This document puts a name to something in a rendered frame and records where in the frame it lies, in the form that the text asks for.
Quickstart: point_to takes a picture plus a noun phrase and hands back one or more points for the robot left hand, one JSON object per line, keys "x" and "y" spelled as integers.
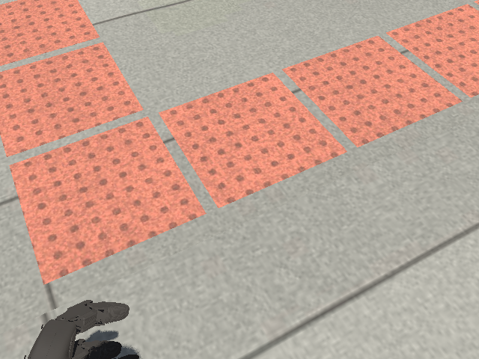
{"x": 57, "y": 338}

